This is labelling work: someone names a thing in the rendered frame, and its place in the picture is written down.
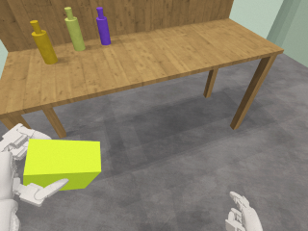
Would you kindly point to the left robot hand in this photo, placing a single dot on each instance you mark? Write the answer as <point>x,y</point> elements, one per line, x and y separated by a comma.
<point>14,146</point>

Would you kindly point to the table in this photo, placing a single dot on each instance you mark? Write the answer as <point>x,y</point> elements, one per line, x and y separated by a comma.
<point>152,41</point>

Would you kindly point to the robot left forearm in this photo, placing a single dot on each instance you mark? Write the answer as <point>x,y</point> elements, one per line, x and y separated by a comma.
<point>8,219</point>

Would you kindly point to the sponge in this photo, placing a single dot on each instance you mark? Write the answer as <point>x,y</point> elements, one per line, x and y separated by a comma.
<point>48,161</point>

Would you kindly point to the right robot hand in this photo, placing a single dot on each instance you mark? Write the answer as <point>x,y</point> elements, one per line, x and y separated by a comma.
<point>246,219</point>

